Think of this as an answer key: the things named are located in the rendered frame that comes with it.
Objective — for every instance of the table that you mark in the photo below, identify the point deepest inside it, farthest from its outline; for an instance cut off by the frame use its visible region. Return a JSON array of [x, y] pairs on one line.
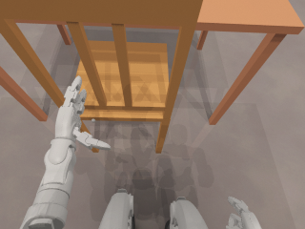
[[277, 18]]

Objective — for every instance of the robot right shin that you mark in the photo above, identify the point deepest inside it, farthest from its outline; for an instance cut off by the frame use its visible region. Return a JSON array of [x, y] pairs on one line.
[[171, 226]]

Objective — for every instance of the robot left forearm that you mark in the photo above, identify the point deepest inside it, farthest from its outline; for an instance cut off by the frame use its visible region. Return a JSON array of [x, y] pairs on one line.
[[49, 209]]

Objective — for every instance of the robot right thigh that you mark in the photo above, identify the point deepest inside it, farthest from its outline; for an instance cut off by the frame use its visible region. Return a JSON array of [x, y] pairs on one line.
[[184, 215]]

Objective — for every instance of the left robot hand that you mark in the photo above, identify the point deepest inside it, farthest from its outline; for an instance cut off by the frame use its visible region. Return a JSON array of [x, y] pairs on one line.
[[68, 117]]

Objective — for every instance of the chair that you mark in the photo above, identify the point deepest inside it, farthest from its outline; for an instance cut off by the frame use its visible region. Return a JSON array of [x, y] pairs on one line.
[[124, 81]]

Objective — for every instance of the right robot hand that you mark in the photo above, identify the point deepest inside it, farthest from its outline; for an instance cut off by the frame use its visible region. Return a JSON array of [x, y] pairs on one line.
[[247, 219]]

